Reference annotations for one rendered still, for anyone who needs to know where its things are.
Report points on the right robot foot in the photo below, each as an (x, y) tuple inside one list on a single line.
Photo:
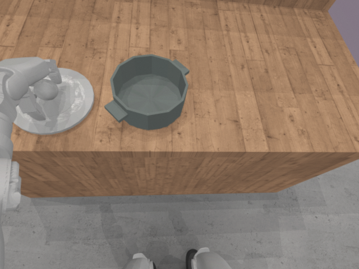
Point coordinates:
[(190, 255)]

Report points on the left robot hand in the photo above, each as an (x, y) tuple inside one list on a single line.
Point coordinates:
[(34, 69)]

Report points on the lid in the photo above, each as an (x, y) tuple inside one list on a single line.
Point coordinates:
[(72, 104)]

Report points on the robot left upper arm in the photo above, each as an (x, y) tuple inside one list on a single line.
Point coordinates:
[(10, 194)]

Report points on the robot right shin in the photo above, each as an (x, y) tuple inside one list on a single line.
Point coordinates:
[(201, 250)]

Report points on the knob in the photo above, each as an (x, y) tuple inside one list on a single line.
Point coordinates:
[(46, 89)]

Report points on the robot left forearm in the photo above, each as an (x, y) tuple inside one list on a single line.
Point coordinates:
[(13, 86)]

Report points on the table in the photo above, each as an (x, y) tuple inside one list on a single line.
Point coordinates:
[(272, 98)]

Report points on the pot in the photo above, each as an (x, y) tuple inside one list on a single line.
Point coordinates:
[(149, 91)]

